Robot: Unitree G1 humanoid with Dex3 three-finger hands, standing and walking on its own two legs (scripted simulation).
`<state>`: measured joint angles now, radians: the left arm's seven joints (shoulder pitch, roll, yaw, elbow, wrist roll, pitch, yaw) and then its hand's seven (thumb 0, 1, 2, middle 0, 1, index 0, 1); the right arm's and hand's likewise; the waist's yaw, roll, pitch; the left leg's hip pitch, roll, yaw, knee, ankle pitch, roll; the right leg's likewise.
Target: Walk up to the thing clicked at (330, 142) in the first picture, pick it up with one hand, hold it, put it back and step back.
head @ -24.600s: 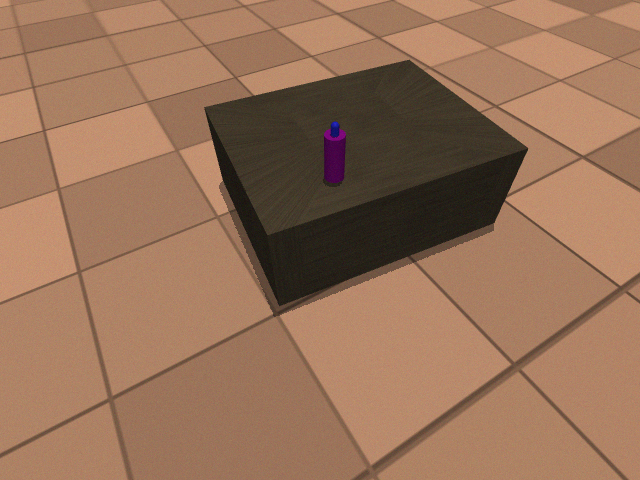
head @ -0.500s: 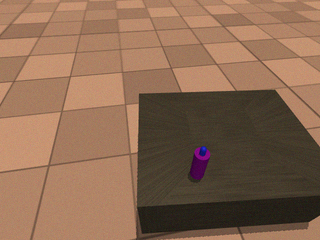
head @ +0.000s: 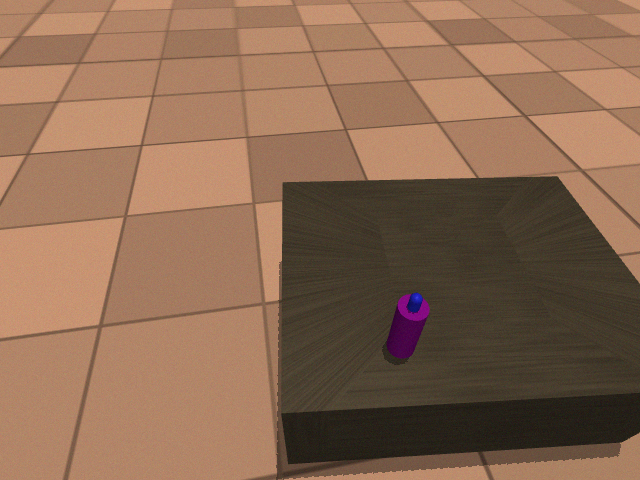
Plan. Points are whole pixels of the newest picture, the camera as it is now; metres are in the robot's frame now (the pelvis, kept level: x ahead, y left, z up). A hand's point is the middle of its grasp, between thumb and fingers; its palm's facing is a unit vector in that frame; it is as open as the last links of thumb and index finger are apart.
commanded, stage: home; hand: right
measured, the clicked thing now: (408, 322) +0.51 -0.19 -0.29
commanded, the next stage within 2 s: stand in 0.16 s
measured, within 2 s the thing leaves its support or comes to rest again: neither
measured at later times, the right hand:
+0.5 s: hand out of the picture +0.09 -0.24 -0.15, palm faces -0.02 +0.93 -0.38, open 14.5 cm
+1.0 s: hand out of the picture +0.09 -0.24 -0.15, palm faces -0.04 +0.93 -0.37, open 7.5 cm
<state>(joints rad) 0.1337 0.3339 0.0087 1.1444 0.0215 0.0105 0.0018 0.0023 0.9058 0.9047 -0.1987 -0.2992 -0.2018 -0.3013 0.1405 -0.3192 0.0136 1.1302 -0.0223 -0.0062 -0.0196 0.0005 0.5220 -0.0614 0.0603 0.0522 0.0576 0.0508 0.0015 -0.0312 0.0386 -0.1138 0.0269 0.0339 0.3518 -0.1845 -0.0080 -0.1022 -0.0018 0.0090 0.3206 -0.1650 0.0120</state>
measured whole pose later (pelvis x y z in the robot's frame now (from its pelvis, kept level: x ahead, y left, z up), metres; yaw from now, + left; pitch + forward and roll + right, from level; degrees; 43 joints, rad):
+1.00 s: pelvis +0.01 +0.01 +0.00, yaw +1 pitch -2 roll +0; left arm 0.13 0.34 0.01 1.13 0.02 0.00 0.00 0.00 0.91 0.90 -0.20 -0.30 -0.20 -0.30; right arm 0.12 -0.34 0.00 1.14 -0.02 -0.01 -0.01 0.01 -0.88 -0.90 0.20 0.30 0.20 0.30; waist 0.00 -0.02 0.04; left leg -0.10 0.00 0.02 0.32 -0.18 0.01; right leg -0.08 -0.03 0.00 0.29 -0.17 0.03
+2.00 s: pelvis +0.02 +0.01 +0.00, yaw +2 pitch -2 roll +0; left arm 0.13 0.35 0.01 1.12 0.02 -0.01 0.00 0.00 0.91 0.90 -0.20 -0.30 -0.20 -0.30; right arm 0.12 -0.34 0.00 1.13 -0.02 -0.01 0.00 0.01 -0.90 -0.90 0.20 0.30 0.20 0.30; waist 0.00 -0.01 0.05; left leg -0.10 0.00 0.01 0.32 -0.19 0.00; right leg -0.07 -0.03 -0.02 0.29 -0.18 0.02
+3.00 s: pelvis -0.01 -0.01 -0.01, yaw +2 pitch -2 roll +1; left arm 0.09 0.40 0.05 1.00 0.01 0.03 0.01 0.00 0.91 0.90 -0.20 -0.30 -0.20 -0.30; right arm 0.06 -0.37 -0.05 1.00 0.00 0.04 0.01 0.01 -0.90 -0.90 0.21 0.30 0.20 0.30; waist 0.00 -0.02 0.16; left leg -0.26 0.00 0.00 0.53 -0.24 0.00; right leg -0.27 -0.03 -0.01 0.59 -0.27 -0.03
